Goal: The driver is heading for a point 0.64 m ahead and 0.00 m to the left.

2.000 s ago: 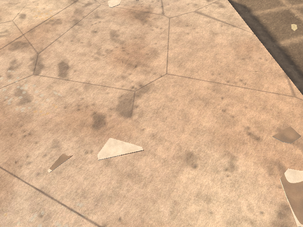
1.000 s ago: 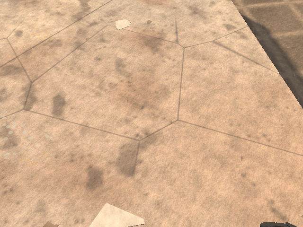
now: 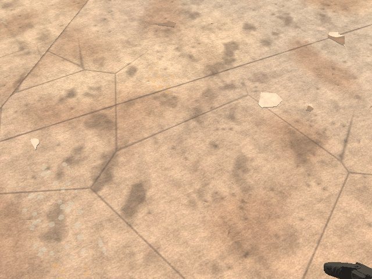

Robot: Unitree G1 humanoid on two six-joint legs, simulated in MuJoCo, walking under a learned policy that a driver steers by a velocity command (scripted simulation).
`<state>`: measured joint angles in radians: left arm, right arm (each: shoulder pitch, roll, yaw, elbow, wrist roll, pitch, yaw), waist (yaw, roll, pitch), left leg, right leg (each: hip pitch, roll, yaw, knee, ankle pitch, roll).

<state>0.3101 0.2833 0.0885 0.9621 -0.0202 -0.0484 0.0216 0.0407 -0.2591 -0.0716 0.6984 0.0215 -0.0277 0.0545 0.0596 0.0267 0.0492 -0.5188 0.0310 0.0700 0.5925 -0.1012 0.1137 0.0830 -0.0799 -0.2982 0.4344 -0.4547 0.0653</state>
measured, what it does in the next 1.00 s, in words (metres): walks ahead: right foot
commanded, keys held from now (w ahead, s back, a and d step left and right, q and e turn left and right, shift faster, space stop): q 0.14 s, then no key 0.86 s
